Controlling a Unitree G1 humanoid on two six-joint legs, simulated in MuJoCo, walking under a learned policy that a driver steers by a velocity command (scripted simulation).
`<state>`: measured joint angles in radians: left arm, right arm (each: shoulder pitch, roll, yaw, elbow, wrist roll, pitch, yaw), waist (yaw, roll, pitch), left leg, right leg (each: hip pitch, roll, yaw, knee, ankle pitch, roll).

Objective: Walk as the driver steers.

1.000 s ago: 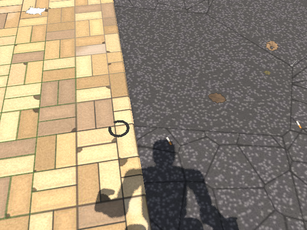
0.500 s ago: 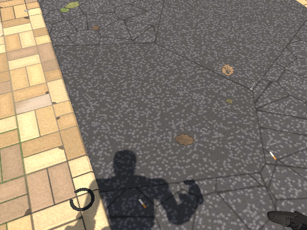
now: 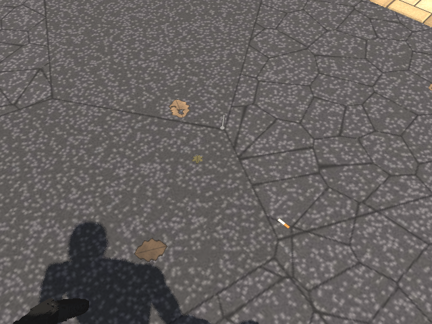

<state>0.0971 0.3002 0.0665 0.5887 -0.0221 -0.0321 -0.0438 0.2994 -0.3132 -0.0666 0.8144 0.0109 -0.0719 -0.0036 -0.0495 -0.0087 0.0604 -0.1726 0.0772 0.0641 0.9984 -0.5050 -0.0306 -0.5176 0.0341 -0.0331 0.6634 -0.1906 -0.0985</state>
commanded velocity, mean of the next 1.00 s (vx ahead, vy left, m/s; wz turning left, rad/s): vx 0.50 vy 0.00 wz -0.29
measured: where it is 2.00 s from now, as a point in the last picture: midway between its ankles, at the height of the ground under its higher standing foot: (237, 153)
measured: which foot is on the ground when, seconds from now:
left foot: up 0.00-0.40, down 0.42-0.90, up 0.92-1.00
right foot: down 0.00-0.44, up 0.46-0.88, down 0.90-1.00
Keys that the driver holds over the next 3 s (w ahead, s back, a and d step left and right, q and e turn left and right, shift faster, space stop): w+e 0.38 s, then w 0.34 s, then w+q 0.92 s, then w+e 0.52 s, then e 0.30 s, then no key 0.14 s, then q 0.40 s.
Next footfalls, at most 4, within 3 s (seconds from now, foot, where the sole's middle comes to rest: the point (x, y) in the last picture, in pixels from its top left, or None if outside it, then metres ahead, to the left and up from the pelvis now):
0.42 left None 0.43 0.10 -0.75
0.90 right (292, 265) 0.59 -0.23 -0.75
1.42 left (217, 184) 0.91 -0.01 -0.75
1.96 right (253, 115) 1.23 -0.17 -0.75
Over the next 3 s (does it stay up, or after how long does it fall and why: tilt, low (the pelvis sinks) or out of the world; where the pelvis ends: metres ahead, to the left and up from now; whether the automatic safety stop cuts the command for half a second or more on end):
stays up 1.38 -0.08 0.02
